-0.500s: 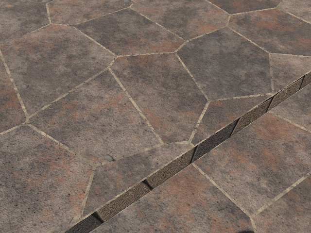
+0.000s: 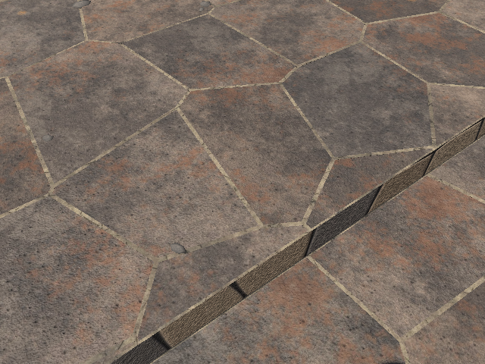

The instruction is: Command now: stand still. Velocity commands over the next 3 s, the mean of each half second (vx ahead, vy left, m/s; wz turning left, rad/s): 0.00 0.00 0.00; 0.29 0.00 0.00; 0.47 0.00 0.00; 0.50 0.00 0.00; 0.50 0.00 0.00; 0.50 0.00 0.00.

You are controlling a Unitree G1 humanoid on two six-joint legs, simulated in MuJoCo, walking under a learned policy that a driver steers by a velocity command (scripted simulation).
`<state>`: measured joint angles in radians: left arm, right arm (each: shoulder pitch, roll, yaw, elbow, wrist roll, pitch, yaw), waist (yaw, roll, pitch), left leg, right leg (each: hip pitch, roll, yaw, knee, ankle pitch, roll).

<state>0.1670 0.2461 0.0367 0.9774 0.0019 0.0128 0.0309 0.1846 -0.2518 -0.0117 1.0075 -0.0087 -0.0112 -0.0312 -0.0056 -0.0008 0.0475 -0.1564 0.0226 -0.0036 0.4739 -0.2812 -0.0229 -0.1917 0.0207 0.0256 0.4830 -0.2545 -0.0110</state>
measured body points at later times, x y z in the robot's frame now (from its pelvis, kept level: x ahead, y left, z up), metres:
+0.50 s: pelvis +0.00 +0.00 +0.00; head +0.01 +0.00 +0.45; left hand +0.05 +0.26 -0.15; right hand +0.03 -0.25 -0.15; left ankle -0.01 +0.13 -0.74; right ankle +0.00 -0.11 -0.74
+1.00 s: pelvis +0.12 +0.03 +0.00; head +0.14 +0.04 +0.45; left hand +0.27 +0.28 -0.12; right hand +0.01 -0.21 -0.13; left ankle -0.02 +0.13 -0.74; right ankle +0.19 -0.10 -0.66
